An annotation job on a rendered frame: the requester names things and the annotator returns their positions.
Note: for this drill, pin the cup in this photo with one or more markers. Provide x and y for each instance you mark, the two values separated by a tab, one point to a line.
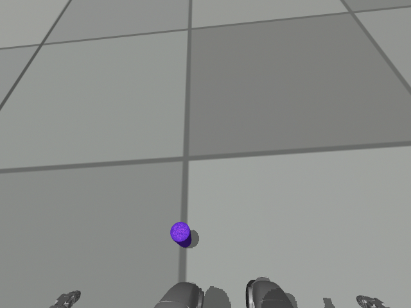
181	234

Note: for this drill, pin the right robot hand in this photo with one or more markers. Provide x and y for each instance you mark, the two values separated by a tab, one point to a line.
367	302

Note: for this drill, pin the left robot hand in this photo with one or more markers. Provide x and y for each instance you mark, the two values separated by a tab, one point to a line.
67	300

